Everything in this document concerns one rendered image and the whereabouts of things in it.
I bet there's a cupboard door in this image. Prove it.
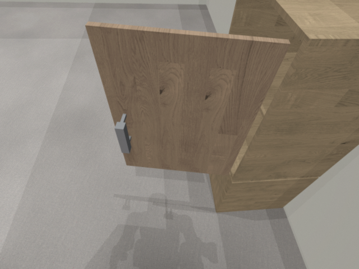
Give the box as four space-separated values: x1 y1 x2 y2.
85 21 290 175

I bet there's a handle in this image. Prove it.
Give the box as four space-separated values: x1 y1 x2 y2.
114 114 131 154

